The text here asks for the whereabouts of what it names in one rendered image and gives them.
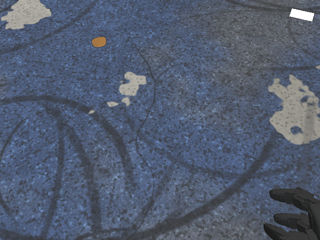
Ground right robot hand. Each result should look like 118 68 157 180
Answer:
263 187 320 240

